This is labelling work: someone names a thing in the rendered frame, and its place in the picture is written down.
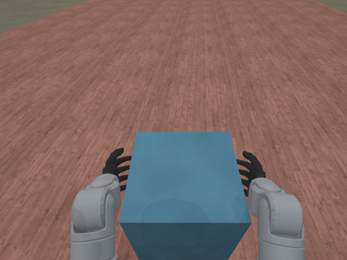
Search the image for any robot right forearm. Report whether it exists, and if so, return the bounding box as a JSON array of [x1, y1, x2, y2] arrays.
[[248, 178, 305, 260]]

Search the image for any right robot hand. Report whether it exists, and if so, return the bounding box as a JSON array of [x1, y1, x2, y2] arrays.
[[236, 151, 266, 197]]

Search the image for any left robot hand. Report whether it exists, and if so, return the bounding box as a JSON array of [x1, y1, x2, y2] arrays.
[[102, 148, 132, 191]]

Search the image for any robot left forearm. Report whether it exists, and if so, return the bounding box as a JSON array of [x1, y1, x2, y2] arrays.
[[70, 173, 121, 260]]

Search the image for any carton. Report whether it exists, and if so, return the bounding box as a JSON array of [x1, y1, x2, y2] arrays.
[[119, 132, 252, 260]]

